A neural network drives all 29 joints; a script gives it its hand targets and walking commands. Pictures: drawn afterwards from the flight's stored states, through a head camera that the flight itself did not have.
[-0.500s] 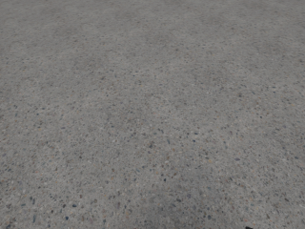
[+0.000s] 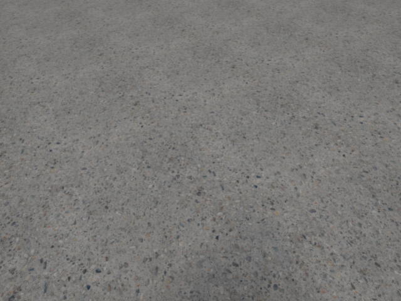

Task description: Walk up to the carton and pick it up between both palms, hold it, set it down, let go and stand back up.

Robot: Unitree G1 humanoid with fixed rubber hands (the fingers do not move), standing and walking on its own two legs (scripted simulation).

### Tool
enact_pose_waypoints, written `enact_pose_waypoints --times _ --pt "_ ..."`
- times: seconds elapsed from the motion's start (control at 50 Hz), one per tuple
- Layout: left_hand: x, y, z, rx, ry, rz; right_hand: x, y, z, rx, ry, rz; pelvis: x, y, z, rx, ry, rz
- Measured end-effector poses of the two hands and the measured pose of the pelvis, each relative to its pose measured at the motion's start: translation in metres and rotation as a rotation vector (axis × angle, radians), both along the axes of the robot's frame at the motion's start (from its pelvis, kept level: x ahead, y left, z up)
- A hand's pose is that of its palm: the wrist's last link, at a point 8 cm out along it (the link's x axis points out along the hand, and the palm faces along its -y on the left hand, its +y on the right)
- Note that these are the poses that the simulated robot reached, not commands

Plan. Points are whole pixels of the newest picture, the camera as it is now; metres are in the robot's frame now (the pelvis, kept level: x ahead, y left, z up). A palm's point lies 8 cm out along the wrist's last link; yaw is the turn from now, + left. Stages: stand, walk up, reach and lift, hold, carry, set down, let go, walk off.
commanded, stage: walk up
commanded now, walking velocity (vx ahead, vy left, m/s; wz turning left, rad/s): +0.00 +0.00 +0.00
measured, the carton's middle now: out of the picture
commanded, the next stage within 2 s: none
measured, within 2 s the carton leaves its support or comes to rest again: neither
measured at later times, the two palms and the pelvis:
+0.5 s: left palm out of the picture +0.02 +0.37 -0.14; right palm (314, 300) +0.14 -0.19 -0.10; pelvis +0.01 +0.08 -0.02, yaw +16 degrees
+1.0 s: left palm out of the picture -0.10 +0.42 -0.10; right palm (195, 212) +0.34 +0.05 -0.11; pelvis +0.08 +0.18 +0.00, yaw +45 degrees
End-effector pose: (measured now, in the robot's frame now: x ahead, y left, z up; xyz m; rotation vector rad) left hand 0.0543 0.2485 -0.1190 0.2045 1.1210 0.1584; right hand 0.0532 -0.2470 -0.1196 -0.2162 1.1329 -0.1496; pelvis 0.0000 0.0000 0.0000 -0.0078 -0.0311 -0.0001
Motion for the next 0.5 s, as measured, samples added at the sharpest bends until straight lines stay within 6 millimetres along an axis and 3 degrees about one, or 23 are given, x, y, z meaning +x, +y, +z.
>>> enact_pose_waypoints --times 0.24,0.3,0.38,0.5 --pt "-0.009 0.01 -0.003 0.018 0.009 0.02 -0.002 0.003 0.0 0.0 0.039 0.047 -0.004 0.006 -0.001 -0.02 0.005 0.056" --pt "-0.016 0.028 -0.002 0.055 -0.021 0.077 0.008 0.005 0.004 -0.022 0.098 0.145 -0.006 0.013 -0.001 -0.03 0.008 0.118" --pt "-0.029 0.06 -0.003 0.083 -0.027 0.152 0.037 0.014 0.013 -0.045 0.09 0.213 -0.005 0.031 -0.001 -0.043 -0.005 0.184" --pt "-0.039 0.122 -0.024 0.087 -0.031 0.242 0.084 0.053 0.019 -0.08 0.01 0.268 0.007 0.075 -0.016 -0.042 -0.016 0.283"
